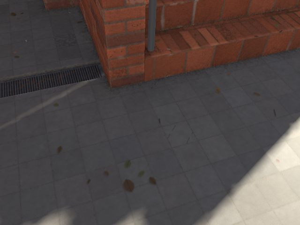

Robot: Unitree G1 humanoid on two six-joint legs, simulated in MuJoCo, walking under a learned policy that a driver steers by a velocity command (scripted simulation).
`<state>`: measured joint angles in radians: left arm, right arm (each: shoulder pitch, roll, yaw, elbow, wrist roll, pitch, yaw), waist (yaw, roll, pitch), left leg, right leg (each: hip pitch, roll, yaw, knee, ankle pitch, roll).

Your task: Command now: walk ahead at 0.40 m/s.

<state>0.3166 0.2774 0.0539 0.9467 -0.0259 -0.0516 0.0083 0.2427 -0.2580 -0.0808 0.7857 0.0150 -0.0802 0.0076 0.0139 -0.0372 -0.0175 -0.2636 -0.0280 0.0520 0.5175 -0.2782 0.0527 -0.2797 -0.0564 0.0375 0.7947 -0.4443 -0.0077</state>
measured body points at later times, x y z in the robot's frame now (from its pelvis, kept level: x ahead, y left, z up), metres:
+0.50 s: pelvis +0.25 -0.05 -0.02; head +0.29 -0.06 +0.43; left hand +0.47 +0.17 -0.12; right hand +0.23 -0.33 -0.15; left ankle +0.05 +0.10 -0.65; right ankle +0.34 -0.13 -0.73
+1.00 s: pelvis +0.54 -0.08 -0.01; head +0.57 -0.09 +0.44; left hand +0.69 +0.17 -0.13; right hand +0.64 -0.39 -0.07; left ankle +0.67 -0.01 -0.73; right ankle +0.36 -0.13 -0.68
